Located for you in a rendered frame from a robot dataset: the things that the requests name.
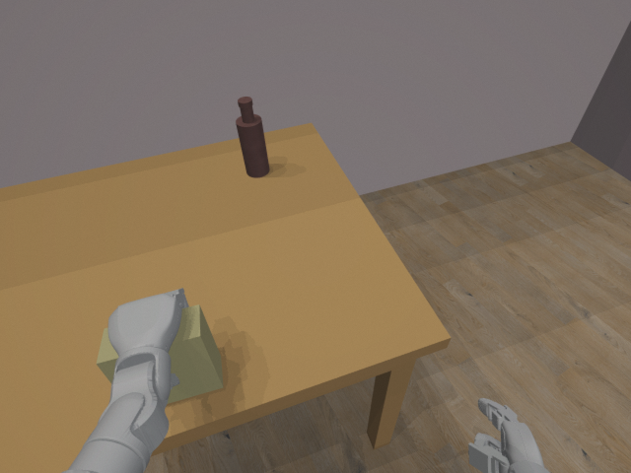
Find sponge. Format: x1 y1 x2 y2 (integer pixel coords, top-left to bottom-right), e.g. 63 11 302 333
97 304 224 404

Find left robot hand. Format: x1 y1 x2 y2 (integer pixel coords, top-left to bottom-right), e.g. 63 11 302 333
108 288 189 389

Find right robot hand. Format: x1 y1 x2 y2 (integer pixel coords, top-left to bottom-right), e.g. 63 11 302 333
468 398 544 473

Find left robot forearm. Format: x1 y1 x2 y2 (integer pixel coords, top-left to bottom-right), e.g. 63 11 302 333
61 347 171 473

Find table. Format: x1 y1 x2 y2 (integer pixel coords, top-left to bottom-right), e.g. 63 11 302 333
0 123 452 473

